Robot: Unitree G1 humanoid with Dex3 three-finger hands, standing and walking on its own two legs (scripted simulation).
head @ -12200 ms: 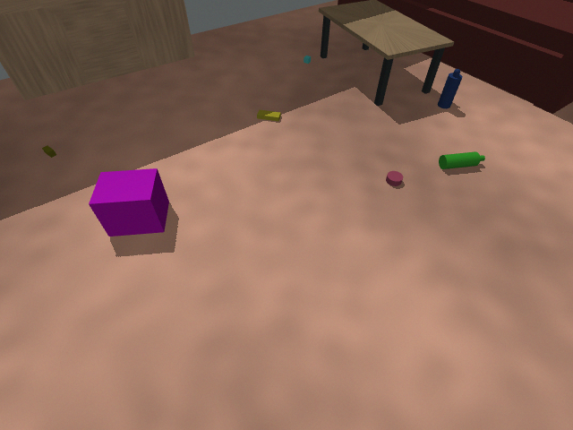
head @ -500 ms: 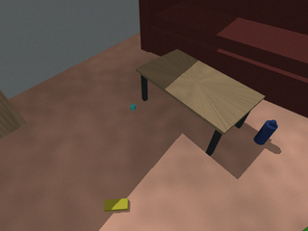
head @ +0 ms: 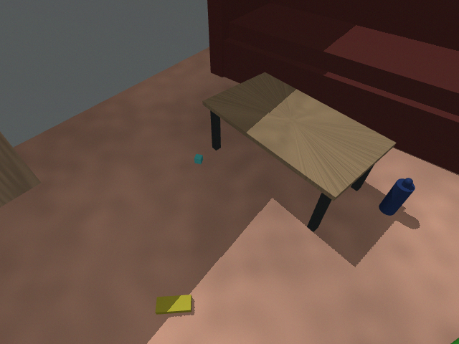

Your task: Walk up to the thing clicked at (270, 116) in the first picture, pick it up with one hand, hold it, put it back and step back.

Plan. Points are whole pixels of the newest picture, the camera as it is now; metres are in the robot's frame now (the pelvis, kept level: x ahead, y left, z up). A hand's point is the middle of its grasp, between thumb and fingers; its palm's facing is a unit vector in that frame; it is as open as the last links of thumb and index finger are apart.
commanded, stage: stand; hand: left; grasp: from above
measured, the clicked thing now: (174, 304) +0.41 +0.23 -0.77
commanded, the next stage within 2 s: rise first in 0.50 s
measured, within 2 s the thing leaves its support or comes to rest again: neither
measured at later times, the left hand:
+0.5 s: hand out of the picture +0.07 +0.25 -0.16, palm faces -0.04 -0.94 -0.34, open 7.4 cm
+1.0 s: hand out of the picture +0.14 +0.26 -0.19, palm faces -0.10 -0.91 -0.40, open 11.8 cm
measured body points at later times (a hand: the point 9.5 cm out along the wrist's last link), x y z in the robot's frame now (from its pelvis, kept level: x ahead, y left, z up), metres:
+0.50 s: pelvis +0.00 +0.00 +0.00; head +0.01 +0.00 +0.45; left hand +0.07 +0.30 -0.13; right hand +0.07 -0.30 -0.13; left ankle +0.00 +0.12 -0.75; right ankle -0.02 -0.13 -0.75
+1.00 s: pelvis -0.01 +0.00 -0.03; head +0.05 +0.01 +0.41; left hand +0.15 +0.30 -0.16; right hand +0.09 -0.26 -0.15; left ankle +0.00 +0.12 -0.75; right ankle -0.02 -0.13 -0.75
